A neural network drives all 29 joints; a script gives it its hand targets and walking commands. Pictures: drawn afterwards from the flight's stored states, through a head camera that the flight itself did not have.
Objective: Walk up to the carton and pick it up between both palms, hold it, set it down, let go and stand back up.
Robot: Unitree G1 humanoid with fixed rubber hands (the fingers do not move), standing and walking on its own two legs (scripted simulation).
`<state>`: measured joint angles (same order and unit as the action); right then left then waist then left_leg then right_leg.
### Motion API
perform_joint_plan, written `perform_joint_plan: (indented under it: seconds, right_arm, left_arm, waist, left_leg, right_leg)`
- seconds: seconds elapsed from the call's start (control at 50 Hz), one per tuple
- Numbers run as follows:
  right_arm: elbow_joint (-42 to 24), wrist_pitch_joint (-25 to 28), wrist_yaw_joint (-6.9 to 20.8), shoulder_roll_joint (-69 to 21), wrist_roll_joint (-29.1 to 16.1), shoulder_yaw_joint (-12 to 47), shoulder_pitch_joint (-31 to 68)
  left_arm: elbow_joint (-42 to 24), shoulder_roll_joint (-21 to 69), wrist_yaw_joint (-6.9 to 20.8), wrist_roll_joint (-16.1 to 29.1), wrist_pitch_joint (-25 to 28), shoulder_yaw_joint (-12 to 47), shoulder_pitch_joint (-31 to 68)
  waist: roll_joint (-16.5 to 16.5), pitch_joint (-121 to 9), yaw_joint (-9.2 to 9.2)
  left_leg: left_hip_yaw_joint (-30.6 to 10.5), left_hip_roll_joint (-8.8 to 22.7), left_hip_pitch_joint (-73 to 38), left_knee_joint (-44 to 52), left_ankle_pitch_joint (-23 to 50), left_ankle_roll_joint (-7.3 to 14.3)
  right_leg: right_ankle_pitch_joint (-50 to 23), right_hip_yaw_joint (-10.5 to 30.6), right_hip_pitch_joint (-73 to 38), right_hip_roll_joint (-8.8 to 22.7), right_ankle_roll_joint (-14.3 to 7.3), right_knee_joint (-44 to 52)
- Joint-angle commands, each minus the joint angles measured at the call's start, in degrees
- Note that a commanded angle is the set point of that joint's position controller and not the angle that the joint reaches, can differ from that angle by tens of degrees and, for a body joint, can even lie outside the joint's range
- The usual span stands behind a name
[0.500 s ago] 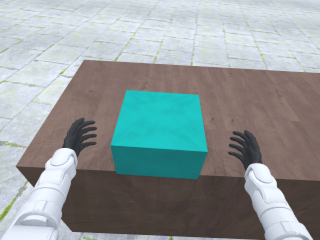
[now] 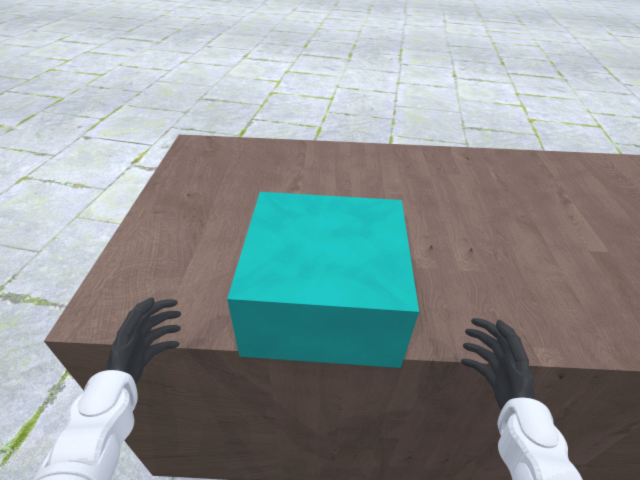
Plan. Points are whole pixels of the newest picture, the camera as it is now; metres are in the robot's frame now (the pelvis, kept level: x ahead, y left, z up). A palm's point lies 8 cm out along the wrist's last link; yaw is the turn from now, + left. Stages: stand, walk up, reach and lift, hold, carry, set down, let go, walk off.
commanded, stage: set down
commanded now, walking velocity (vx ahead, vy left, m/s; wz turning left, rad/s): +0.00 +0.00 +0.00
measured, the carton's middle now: (325, 273) +0.48 +0.00 -0.02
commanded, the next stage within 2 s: let go in 1.10 s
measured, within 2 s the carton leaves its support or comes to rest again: neither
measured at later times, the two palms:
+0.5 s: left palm (135, 412) +0.23 +0.24 -0.02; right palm (518, 425) +0.23 -0.23 -0.01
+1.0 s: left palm (147, 473) +0.18 +0.22 -0.07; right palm out of the picture +0.18 -0.23 -0.06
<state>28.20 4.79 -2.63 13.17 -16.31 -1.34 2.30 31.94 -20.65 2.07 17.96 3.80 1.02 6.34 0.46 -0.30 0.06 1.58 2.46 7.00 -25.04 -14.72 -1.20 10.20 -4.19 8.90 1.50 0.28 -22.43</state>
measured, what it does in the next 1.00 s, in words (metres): stands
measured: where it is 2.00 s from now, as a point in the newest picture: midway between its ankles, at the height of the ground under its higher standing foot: outside the picture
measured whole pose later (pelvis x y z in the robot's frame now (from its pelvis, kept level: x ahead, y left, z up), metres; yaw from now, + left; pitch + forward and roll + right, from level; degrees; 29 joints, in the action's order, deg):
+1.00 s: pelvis +0.02 -0.01 +0.00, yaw -1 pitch -5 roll -1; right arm 32.8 7.2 -0.3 9.1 -2.2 -2.4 -12.4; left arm 24.9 -13.1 -1.3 5.1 -6.0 0.4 -11.8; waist -1.4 5.1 -2.2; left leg 2.8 3.5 3.1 -23.4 -15.7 -1.9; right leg 11.5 -3.0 6.3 0.4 -0.2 -22.3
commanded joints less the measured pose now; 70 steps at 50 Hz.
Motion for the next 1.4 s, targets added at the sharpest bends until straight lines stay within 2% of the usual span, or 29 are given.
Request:
perform_joint_plan:
  seconds: [0.0,0.08,0.1,0.16,0.26,0.28,0.3,0.32,0.34,0.36,0.38,0.42,0.46,0.48,0.5,0.52,0.56,0.58,0.6,0.62,0.72,0.74,0.78,0.84,0.92,0.96,0.98,1.08,1.38]
  right_arm:
    - [-8.8,3.5,-1.3,6.0,1.0,-1.1,6.7]
    - [-7.8,5.1,-0.3,6.3,2.5,-0.9,-0.7]
    - [-9.9,4.5,-0.5,7.8,4.1,-3.2,8.7]
    - [-15.9,3.8,-0.2,7.7,5.2,-5.2,8.8]
    - [-18.0,0.2,0.4,4.6,5.3,-3.9,8.4]
    - [-7.6,-0.9,0.9,6.2,5.6,-2.2,2.8]
    - [-13.6,-0.8,0.8,4.9,4.4,-3.4,8.4]
    - [-9.7,-1.5,1.1,5.3,4.4,-2.6,5.2]
    - [-17.4,-0.9,0.3,2.5,4.2,-3.5,9.1]
    - [-15.1,-1.5,0.0,3.6,5.4,-3.0,9.4]
    - [-3.7,-2.0,0.3,1.7,4.4,1.2,-2.7]
    - [-9.6,-1.1,-0.6,1.5,5.4,-0.6,1.4]
    - [-3.5,-1.8,-0.7,3.7,5.0,0.1,-2.0]
    - [-11.9,-1.4,-1.0,2.9,5.6,-2.2,4.6]
    - [3.6,-3.8,-0.4,2.9,7.2,1.0,-2.9]
    - [-11.9,-1.9,-0.7,2.3,6.0,-1.1,0.8]
    - [-5.4,-1.8,-0.9,5.2,8.2,-0.8,-2.5]
    - [-12.4,-0.7,-1.2,3.0,9.2,-1.6,-2.8]
    - [-4.5,-1.6,-0.7,4.1,10.5,-0.9,-3.5]
    - [-10.6,-0.1,-0.4,3.2,10.9,-2.4,-4.4]
    - [-6.6,2.0,0.8,2.6,15.0,-3.3,-7.2]
    - [-10.7,2.8,0.9,1.9,14.9,-3.8,-6.4]
    - [-10.4,4.3,1.3,2.4,14.7,-3.5,-7.0]
    - [-3.2,4.6,1.9,1.5,14.1,-1.6,-10.4]
    - [-4.1,5.2,2.5,1.3,14.0,-2.5,-9.4]
    - [2.1,5.6,2.8,2.0,14.7,-2.2,-12.2]
    - [-0.1,6.4,2.7,1.9,14.3,-2.6,-12.0]
    - [4.8,7.1,2.8,3.3,14.8,-2.2,-13.1]
    - [1.5,8.0,3.5,2.6,18.1,-4.8,-8.5]
  left_arm:
    - [-9.6,-6.4,2.0,-2.4,0.3,-3.9,6.2]
    - [-10.8,-4.2,0.2,-4.3,0.6,-3.8,1.0]
    - [-11.5,-7.0,0.0,-3.2,0.5,-3.3,11.3]
    - [-15.2,-9.7,-2.4,-1.8,2.2,-3.5,12.5]
    - [-13.0,-11.3,-3.4,0.8,1.9,-2.5,12.4]
    - [-5.0,-10.0,-4.1,-1.5,0.2,-2.1,9.1]
    - [-10.4,-10.5,-4.0,0.3,0.4,-2.0,14.3]
    - [-7.8,-9.6,-4.5,-0.1,-0.5,-1.5,12.4]
    - [-15.7,-10.4,-3.9,2.1,0.7,-1.0,15.5]
    - [-10.9,-11.1,-3.7,1.9,0.6,-0.7,14.9]
    - [-3.2,-5.4,-3.0,-2.9,-1.2,-1.5,0.8]
    - [-10.1,-7.0,-0.9,-3.3,-1.5,-4.0,5.6]
    - [-6.1,-5.7,-0.7,-4.8,-3.9,-4.4,2.8]
    - [-14.9,-7.2,-0.9,-2.9,-3.6,-3.6,8.7]
    - [-1.1,-3.7,-0.2,-6.5,-7.3,-2.7,-1.1]
    - [-16.2,-4.6,-0.2,-5.2,-6.3,-4.8,2.6]
    - [-9.6,-5.1,-0.9,-8.9,-8.4,-4.9,-1.4]
    - [-14.2,-4.9,-0.4,-7.8,-8.2,-4.9,-3.1]
    - [-8.1,-3.1,-0.5,-9.9,-10.1,-4.6,-4.2]
    - [-14.9,-3.8,-0.7,-9.6,-9.2,-5.4,-4.4]
    - [-13.1,-0.2,-1.5,-11.2,-8.6,-3.3,-8.0]
    - [-17.4,-0.7,-1.6,-10.4,-7.7,-3.5,-6.4]
    - [-19.1,-0.9,-2.9,-11.1,-6.9,-3.8,-7.2]
    - [-14.1,0.1,-3.3,-13.0,-7.3,-3.3,-11.1]
    - [-17.5,0.3,-3.8,-13.5,-7.6,-3.1,-11.5]
    - [-12.7,2.4,-3.3,-14.9,-8.7,-2.6,-15.1]
    - [-16.2,2.5,-3.0,-14.9,-8.7,-2.8,-14.8]
    - [-14.8,2.9,-3.0,-17.5,-10.4,-3.7,-18.2]
    - [-14.4,3.7,-3.9,-16.0,-9.9,-2.3,-12.1]
  waist:
    - [0.5,-6.3,-0.53]
    - [0.4,-2.4,-0.74]
    - [-0.4,-3.3,-0.43]
    - [0.3,-6.5,-1.5]
    - [-0.7,-7.6,-2.14]
    - [1.3,-4.2,-2.27]
    - [1.0,-8.1,-2.62]
    - [2.4,-7.0,-2.3]
    - [1.8,-10.3,-1.57]
    - [0.9,-9.8,-1.28]
    - [2.2,-4.1,-1.92]
    - [2.6,-8.4,-1.68]
    - [3.4,-5.6,-1.71]
    - [3.7,-8.8,-1.37]
    - [2.3,0.1,-0.56]
    - [1.8,-7.0,-1.85]
    - [1.7,-3.2,-1.86]
    - [-0.3,-5.2,-1.78]
    - [0.2,-1.8,-1.85]
    - [0.2,-5.5,-2.14]
    - [-2.4,-0.8,-1.05]
    - [-3.0,-3.6,-1.27]
    - [-1.9,-5.2,-2.1]
    - [-0.7,-2.7,-2.39]
    - [1.3,-3.1,-1.46]
    - [3.4,-1.6,-0.85]
    - [3.7,-2.6,-1.3]
    - [4.1,-0.5,-1.48]
    - [-0.8,0.0,-1.43]
  left_leg:
    - [-0.4,-3.1,3.2,6.2,15.4,-2.5]
    - [0.2,-2.7,3.0,7.7,12.5,-2.8]
    - [0.5,-2.6,6.2,7.7,8.6,-2.1]
    - [1.4,-2.6,8.5,8.0,2.9,-1.2]
    - [2.1,-2.7,12.9,7.4,-1.5,0.4]
    - [1.7,-1.8,12.5,8.5,0.5,-0.9]
    - [2.0,-2.1,13.3,7.5,-0.3,-0.3]
    - [1.6,-1.4,13.6,8.5,-0.2,-1.0]
    - [2.4,-2.4,14.6,7.0,0.1,-0.1]
    - [2.1,-2.3,14.7,7.0,-0.3,0.1]
    - [1.8,-2.2,11.3,7.8,4.4,-0.9]
    - [2.8,-2.8,9.9,6.4,8.4,-0.7]
    - [1.8,-2.0,9.8,8.5,7.8,-1.8]
    - [2.9,-2.8,9.5,7.4,6.7,-1.3]
    - [2.2,-2.5,8.7,8.2,5.0,-1.7]
    - [2.5,-2.7,7.6,7.9,7.9,-1.1]
    - [2.7,-2.6,6.4,8.1,10.2,-1.8]
    - [3.3,-3.4,6.2,7.3,10.4,-0.9]
    - [3.2,-3.0,6.0,8.3,9.9,-1.4]
    - [3.0,-3.0,4.7,7.6,10.8,-1.2]
    - [2.8,-2.5,4.2,6.7,12.7,-1.5]
    - [3.2,-2.5,4.4,6.1,13.3,-1.0]
    - [3.3,-2.4,4.2,5.9,15.2,-1.3]
    - [3.4,-2.4,4.3,5.9,14.6,-1.2]
    - [3.3,-2.3,3.2,5.7,14.2,-1.5]
    - [2.6,-2.1,0.7,5.1,17.0,-2.2]
    - [2.9,-2.2,-0.1,4.6,19.9,-2.4]
    - [2.8,-2.4,-3.4,4.2,24.4,-3.4]
    - [3.6,-1.6,0.8,5.9,12.6,-1.1]
  right_leg:
    - [-8.1,3.9,-12.2,-3.0,-2.2,3.3]
    - [-5.0,3.6,-13.0,-3.3,-2.5,4.3]
    - [-1.5,4.0,-10.8,-2.7,-2.4,4.4]
    - [2.4,4.9,-10.1,-1.8,-2.2,3.3]
    - [4.7,6.7,-9.9,0.0,-1.6,2.2]
    - [4.5,6.7,-10.5,-0.3,-2.5,2.3]
    - [4.8,7.4,-10.2,0.4,-2.4,2.3]
    - [4.1,6.8,-11.3,-0.2,-2.9,1.7]
    - [0.8,7.2,-11.8,0.6,-2.1,1.0]
    - [0.9,7.2,-11.3,0.7,-2.1,0.5]
    - [-2.9,7.3,-13.4,0.4,-2.5,1.5]
    - [-6.5,7.4,-16.2,0.6,-1.7,2.0]
    - [-4.5,6.7,-16.6,-0.3,-2.2,2.3]
    - [-3.4,6.3,-15.0,-0.1,-1.9,2.0]
    - [-0.3,6.0,-13.5,-0.5,-2.7,3.7]
    - [-2.4,5.8,-14.9,-0.6,-1.8,3.5]
    - [-4.0,5.5,-14.1,-1.0,-2.1,4.2]
    - [-5.4,5.0,-15.3,-1.1,-1.2,3.7]
    - [-4.5,4.7,-14.6,-1.4,-1.3,4.1]
    - [-4.2,4.2,-14.5,-1.4,-1.3,3.7]
    - [-6.0,3.3,-11.9,-2.4,-1.4,3.6]
    - [-7.7,3.7,-12.8,-2.0,-1.1,3.2]
    - [-9.9,4.0,-13.6,-2.0,-1.0,2.3]
    - [-10.5,4.3,-12.9,-1.9,-1.1,2.4]
    - [-10.2,4.5,-11.6,-1.8,-1.8,2.7]
    - [-10.5,3.4,-9.2,-2.3,-2.1,2.9]
    - [-11.8,3.6,-9.4,-2.3,-2.0,3.3]
    - [-13.4,2.9,-10.2,-3.1,-2.3,4.1]
    - [-5.2,2.8,-8.2,-3.3,-1.4,3.2]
